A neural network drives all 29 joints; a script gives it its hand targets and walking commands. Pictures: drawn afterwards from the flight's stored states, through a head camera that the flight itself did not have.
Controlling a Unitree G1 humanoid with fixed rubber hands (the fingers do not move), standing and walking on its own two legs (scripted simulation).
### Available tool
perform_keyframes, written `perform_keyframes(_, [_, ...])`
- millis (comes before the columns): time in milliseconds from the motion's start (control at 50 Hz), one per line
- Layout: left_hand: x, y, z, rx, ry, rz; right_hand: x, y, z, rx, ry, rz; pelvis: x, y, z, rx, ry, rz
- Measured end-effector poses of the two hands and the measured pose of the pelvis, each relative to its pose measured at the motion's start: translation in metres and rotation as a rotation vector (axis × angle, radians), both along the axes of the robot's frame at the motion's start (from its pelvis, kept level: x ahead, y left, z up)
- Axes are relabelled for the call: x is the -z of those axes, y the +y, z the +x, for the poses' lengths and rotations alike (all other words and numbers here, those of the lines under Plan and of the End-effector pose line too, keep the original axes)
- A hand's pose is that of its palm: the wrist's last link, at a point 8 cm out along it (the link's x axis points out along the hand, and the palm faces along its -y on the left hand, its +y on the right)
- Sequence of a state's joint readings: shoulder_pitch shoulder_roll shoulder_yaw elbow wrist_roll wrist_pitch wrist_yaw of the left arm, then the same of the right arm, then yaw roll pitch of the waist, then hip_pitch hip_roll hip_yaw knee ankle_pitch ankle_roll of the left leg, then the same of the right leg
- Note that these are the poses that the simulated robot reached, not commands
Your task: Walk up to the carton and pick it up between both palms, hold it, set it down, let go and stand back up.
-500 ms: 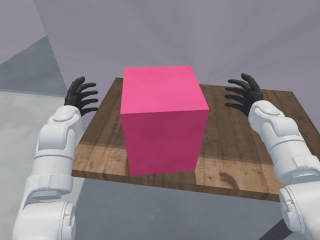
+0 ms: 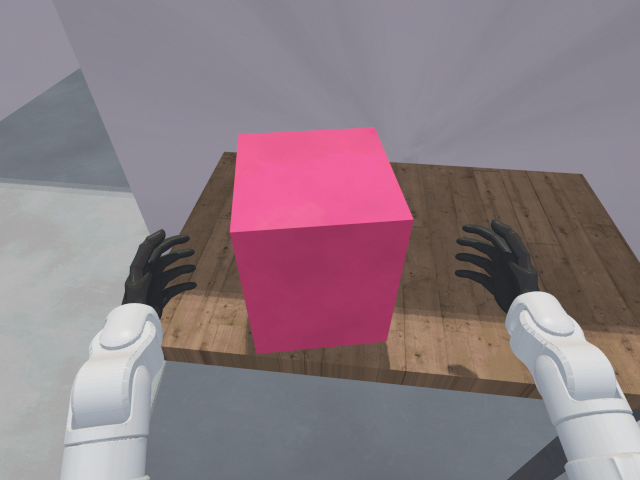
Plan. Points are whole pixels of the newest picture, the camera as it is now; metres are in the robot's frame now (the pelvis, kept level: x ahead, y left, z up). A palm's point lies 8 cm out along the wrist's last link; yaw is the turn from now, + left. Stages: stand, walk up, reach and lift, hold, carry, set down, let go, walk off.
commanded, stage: set down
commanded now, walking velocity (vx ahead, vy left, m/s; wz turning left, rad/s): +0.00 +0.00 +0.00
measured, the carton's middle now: (315, 241) +0.45 +0.02 +0.07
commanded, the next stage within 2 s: let go in 1.66 s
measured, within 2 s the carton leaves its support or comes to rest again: neither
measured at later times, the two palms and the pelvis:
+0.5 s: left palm (137, 391) +0.24 +0.23 +0.05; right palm (496, 356) +0.26 -0.19 +0.05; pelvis +0.03 +0.00 +0.00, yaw +1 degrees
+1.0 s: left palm (137, 448) +0.20 +0.24 -0.01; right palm (508, 406) +0.22 -0.20 +0.01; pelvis +0.02 +0.00 +0.00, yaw +1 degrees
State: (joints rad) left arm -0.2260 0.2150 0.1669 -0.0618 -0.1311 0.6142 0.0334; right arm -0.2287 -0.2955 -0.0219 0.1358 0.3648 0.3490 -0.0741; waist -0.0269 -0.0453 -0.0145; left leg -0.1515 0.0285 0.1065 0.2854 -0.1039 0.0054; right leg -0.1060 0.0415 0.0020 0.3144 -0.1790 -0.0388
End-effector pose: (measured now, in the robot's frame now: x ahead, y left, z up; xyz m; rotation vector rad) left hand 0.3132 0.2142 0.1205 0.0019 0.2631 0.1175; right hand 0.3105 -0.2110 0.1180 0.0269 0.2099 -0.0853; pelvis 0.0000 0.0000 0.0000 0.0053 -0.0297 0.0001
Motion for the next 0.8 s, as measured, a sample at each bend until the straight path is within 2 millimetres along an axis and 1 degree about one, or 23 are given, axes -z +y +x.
perform_keyframes(280, [0.034,0.006,-0.043,-0.005,0.022,0.028,0.032,0.005,-0.04,0.004,0.02,0.003,-0.001,-0.004,0.013,0.002,-0.004,0.003])
perform_keyframes(380, [0.058,0.01,-0.06,-0.012,0.081,0.037,0.052,0.015,-0.049,-0.03,0.07,0.016,-0.001,-0.004,0.02,0.001,0.003,0.003])
perform_keyframes(500, [0.072,0.013,-0.072,-0.018,0.082,0.03,0.065,0.02,-0.052,-0.035,0.09,0.001,-0.001,-0.002,0.027,-0.014,0.017,0.003])
perform_keyframes(580, [0.083,0.014,-0.078,-0.008,0.108,0.038,0.077,0.017,-0.057,-0.027,0.124,-0.016,-0.001,0.0,0.03,-0.019,0.012,0.001])
perform_keyframes(660, [0.093,0.014,-0.087,-0.002,0.138,0.043,0.09,0.011,-0.071,-0.012,0.165,-0.029,-0.001,0.002,0.032,-0.02,0.006,0.0])
perform_keyframes(800, [0.11,0.02,-0.102,-0.017,0.183,0.06,0.106,0.006,-0.09,-0.024,0.214,-0.056,-0.001,0.004,0.027,-0.021,-0.003,-0.002])
